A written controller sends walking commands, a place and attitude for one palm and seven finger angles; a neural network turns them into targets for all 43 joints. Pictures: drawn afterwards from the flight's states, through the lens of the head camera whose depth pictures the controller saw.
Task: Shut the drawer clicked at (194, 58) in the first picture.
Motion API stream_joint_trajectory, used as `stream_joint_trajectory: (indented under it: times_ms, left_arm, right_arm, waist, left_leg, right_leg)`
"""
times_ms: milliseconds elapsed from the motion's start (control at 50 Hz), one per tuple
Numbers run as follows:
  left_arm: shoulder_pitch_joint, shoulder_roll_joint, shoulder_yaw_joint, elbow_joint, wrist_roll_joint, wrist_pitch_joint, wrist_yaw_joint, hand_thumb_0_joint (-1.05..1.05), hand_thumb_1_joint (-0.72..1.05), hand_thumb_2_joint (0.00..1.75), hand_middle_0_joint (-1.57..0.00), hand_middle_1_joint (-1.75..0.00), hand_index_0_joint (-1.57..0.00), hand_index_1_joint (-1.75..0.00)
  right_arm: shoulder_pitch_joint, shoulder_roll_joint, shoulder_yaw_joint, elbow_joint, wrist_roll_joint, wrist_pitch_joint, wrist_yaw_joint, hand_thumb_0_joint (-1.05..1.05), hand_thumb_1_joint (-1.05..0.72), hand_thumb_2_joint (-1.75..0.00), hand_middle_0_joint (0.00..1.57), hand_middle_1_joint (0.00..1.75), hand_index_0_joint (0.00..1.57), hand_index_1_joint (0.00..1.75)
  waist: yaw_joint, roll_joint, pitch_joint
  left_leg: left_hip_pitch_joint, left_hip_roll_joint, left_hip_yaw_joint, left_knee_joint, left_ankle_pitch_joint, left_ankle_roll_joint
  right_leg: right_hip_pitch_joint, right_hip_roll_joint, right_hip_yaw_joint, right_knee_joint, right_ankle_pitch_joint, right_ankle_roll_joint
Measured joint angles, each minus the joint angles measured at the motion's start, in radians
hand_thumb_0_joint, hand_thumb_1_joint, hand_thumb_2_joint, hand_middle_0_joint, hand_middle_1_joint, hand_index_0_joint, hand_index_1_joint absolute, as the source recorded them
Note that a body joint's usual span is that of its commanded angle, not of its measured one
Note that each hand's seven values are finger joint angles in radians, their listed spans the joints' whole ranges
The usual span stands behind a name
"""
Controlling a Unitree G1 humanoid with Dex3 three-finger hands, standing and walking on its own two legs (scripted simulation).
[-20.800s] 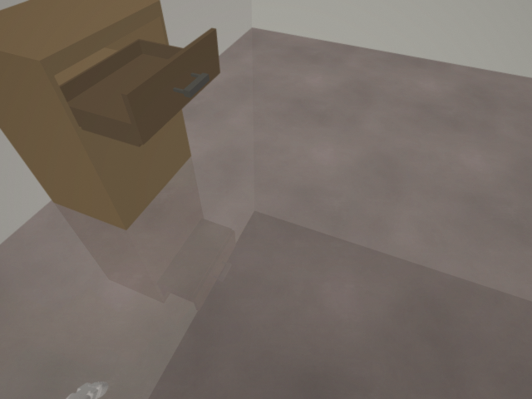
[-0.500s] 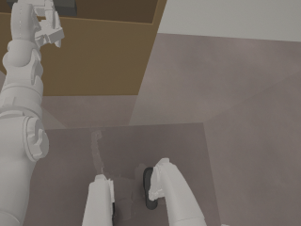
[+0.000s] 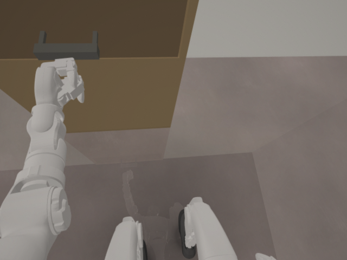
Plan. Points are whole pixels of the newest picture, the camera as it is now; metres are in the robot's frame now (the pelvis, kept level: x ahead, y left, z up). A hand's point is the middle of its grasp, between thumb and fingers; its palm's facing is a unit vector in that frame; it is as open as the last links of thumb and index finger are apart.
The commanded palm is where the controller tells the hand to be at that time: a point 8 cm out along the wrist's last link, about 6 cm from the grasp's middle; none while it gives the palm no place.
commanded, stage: draw the hand back to the body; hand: left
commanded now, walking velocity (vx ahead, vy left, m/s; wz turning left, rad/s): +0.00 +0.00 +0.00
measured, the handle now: (68, 43) +0.61 +0.19 +0.02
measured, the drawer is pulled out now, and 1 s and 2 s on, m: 0.00 0.00 0.00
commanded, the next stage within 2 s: step back with the hand held close in 1.46 s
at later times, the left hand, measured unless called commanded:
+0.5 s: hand (38, 114) +0.38 +0.19 +0.11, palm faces +0.03 -1.00 -0.06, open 3.3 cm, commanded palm +0.35 +0.23 +0.12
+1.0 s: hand out of the picture +0.28 +0.23 +0.22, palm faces +0.33 -0.88 -0.34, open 3.3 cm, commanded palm +0.23 +0.27 +0.24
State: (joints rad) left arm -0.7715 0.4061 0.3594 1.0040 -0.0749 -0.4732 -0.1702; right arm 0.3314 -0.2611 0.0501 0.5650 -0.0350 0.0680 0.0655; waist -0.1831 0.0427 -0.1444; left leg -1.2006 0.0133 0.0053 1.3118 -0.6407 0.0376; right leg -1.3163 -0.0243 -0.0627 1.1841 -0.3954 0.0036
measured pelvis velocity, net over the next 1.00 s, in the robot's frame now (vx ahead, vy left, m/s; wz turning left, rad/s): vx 0.06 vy -0.01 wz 0.05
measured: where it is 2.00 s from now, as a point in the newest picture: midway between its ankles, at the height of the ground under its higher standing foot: (164, 257)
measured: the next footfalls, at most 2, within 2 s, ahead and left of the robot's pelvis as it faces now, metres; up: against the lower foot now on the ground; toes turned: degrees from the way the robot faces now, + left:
none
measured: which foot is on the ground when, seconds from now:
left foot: down 0.00-1.00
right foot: down 0.00-1.00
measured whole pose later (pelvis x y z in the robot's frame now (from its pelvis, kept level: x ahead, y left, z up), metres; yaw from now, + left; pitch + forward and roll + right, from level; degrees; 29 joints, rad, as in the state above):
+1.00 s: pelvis +0.06 -0.01 +0.11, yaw +3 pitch +2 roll -1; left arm 0.33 0.31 0.16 -0.20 -0.06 -0.06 0.11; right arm 0.24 -0.23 0.05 0.55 0.02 -0.06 -0.08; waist 0.04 0.08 -0.05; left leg -0.18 -0.01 -0.01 0.57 -0.42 0.02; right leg -0.32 -0.02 -0.08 0.56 -0.27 0.00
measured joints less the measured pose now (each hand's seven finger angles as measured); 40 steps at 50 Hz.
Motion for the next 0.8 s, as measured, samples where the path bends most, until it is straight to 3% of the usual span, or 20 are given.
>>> stream_joint_trajectory:
  times_ms: [160,360,460,600,700,800]
  left_arm:
    - [0.084,-0.057,-0.064,-0.14,-0.027,-0.024,-0.006,0.02,0.9,0.91,-1.4,-1.6,-1.4,-1.6]
    - [0.475,-0.132,-0.149,-0.537,-0.107,0.124,-0.003,0.02,0.9,0.9,-1.39,-1.6,-1.4,-1.6]
    - [0.589,-0.142,-0.171,-0.615,-0.122,0.131,0.011,0.02,0.9,0.9,-1.39,-1.6,-1.4,-1.6]
    - [0.694,-0.133,-0.196,-0.722,-0.148,0.163,-0.055,0.02,0.9,0.9,-1.4,-1.6,-1.41,-1.6]
    - [0.824,-0.107,-0.239,-0.881,-0.039,0.287,0.118,0.02,0.9,0.9,-1.4,-1.6,-1.41,-1.6]
    - [0.959,-0.101,-0.252,-1.035,0.003,0.364,0.224,0.02,0.9,0.9,-1.39,-1.6,-1.4,-1.6]
  right_arm:
    - [-0.055,-0.005,-0.03,0.004,0.004,-0.01,-0.01,0.0,-0.91,-0.9,0.2,0.3,0.2,0.3]
    - [-0.037,0.014,-0.03,-0.066,0.058,-0.007,-0.021,0.0,-0.91,-0.9,0.2,0.3,0.2,0.3]
    - [-0.042,0.012,-0.021,-0.072,0.063,-0.041,-0.041,0.0,-0.91,-0.9,0.2,0.3,0.2,0.3]
    - [-0.076,-0.004,-0.023,-0.067,0.071,-0.087,-0.068,0.0,-0.91,-0.9,0.2,0.3,0.2,0.3]
    - [-0.087,0.011,-0.03,-0.087,0.071,-0.069,-0.104,0.0,-0.91,-0.9,0.2,0.3,0.2,0.3]
    - [-0.085,0.019,-0.019,-0.083,0.066,-0.076,-0.132,0.01,-0.91,-0.9,0.2,0.3,0.2,0.3]
  waist:
    - [0.036,-0.002,-0.003]
    - [0.104,0.009,-0.016]
    - [0.132,0.0,-0.012]
    - [0.148,0.005,0.004]
    - [0.155,0.006,0.026]
    - [0.173,0.021,0.05]
  left_leg:
    - [0.035,-0.009,-0.023,-0.011,-0.012,-0.008]
    - [0.306,-0.008,-0.004,-0.243,0.048,-0.004]
    - [0.418,-0.013,-0.018,-0.313,0.069,-0.01]
    - [0.541,-0.013,-0.028,-0.374,0.087,-0.015]
    - [0.677,-0.021,-0.012,-0.479,0.123,-0.013]
    - [0.81,-0.022,-0.009,-0.583,0.16,-0.013]
  right_leg:
    - [0.045,-0.01,-0.021,-0.01,-0.025,0.002]
    - [0.301,0.001,-0.001,-0.207,0.015,0.006]
    - [0.418,-0.004,-0.015,-0.265,0.021,0.002]
    - [0.544,-0.003,-0.025,-0.321,0.031,-0.001]
    - [0.663,-0.006,-0.009,-0.394,0.051,0.001]
    - [0.79,-0.005,-0.006,-0.482,0.078,0.002]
